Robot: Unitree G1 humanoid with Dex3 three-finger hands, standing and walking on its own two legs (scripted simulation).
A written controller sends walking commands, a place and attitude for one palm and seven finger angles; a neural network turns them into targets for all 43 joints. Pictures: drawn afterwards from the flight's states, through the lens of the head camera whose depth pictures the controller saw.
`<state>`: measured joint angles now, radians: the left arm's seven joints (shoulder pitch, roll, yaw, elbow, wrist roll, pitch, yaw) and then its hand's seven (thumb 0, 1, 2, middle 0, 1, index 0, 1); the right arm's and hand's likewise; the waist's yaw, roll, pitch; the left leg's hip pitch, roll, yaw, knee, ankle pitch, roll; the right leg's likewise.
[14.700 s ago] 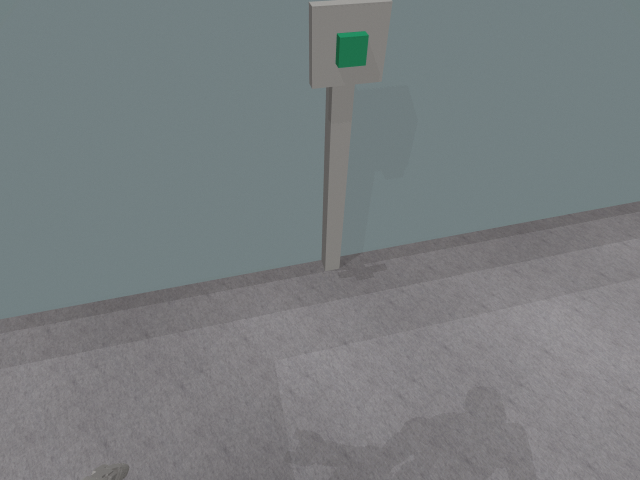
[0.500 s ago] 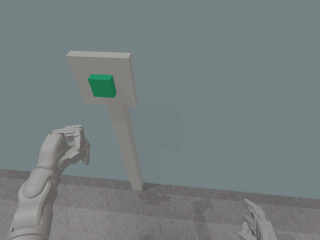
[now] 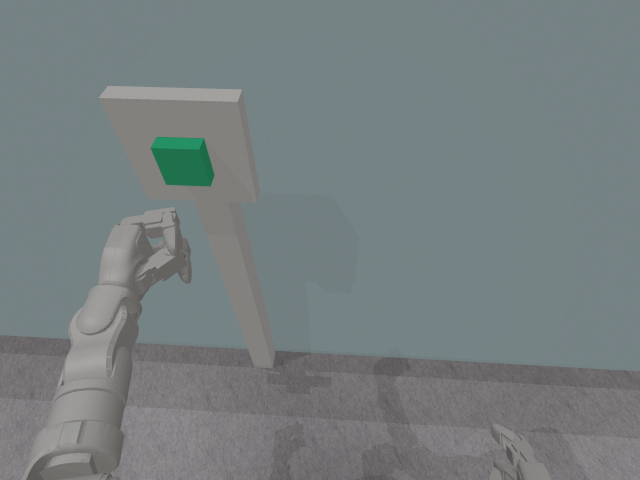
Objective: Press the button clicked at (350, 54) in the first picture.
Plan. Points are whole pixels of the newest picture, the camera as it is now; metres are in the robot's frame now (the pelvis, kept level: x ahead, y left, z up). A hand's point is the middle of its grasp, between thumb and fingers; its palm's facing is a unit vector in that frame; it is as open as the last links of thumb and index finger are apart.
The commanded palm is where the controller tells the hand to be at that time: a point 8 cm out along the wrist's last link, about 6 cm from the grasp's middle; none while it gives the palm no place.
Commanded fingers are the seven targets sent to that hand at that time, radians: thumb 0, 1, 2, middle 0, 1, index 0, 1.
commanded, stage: aim a knuckle at the button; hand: left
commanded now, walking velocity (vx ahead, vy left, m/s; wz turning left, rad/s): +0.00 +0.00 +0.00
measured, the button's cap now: (185, 160) +0.51 +0.22 +0.12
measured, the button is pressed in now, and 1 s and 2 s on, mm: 0 0 8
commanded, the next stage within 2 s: press the button with the knuckle in 1.04 s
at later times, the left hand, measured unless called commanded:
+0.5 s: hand (209, 219) +0.43 +0.17 +0.09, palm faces -0.02 -1.00 -0.01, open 3.1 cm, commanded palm +0.39 +0.23 +0.09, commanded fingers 0.00 0.90 0.90 -1.30 -1.50 -1.30 -1.50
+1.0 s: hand (201, 231) +0.40 +0.18 +0.09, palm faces -0.01 -1.00 +0.00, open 3.1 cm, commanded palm +0.37 +0.23 +0.09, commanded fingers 0.00 0.90 0.90 -1.30 -1.50 -1.30 -1.50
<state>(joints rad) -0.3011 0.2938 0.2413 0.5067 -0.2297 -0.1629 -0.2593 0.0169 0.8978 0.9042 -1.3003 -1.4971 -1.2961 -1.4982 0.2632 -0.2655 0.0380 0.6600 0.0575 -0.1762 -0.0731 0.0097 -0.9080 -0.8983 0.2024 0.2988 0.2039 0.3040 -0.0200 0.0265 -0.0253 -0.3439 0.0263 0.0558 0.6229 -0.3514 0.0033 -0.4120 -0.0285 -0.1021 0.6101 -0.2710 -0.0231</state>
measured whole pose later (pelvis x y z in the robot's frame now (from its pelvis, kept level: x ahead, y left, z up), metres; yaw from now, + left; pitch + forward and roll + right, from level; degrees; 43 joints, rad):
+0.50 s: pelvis +0.00 +0.01 -0.01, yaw -2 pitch +9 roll +0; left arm -0.55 0.31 0.28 0.81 -0.17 -0.29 -0.20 0.02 0.90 0.90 -1.30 -1.50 -1.29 -1.50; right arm 0.33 -0.26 0.02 0.66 0.04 -0.06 -0.04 0.01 -0.91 -0.90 0.20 0.30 0.20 0.30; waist -0.07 0.02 -0.05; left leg -0.44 0.03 0.09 0.67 -0.37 0.02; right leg -0.52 -0.03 -0.07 0.65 -0.28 -0.01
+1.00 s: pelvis +0.00 +0.01 +0.00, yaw -1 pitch +7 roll +0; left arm -0.49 0.28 0.25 0.75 -0.19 -0.27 -0.21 0.02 0.90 0.90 -1.30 -1.50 -1.30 -1.50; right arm 0.28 -0.26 0.03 0.63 0.05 -0.06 -0.04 0.01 -0.91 -0.90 0.20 0.30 0.20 0.30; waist -0.04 0.02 -0.06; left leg -0.42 0.03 0.07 0.67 -0.37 0.01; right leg -0.49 -0.03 -0.08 0.65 -0.27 -0.02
